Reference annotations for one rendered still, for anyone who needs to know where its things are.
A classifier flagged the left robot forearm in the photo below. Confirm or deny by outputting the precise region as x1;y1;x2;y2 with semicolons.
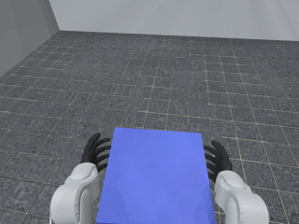
50;162;101;224

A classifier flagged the right robot forearm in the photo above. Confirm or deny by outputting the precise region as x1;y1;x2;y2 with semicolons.
214;170;270;224

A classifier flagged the left robot hand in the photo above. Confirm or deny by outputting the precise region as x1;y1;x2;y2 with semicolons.
80;133;111;173

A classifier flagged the right robot hand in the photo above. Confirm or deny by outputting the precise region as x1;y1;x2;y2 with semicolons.
203;140;233;184

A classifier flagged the carton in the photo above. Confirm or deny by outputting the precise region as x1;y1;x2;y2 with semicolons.
95;127;217;224

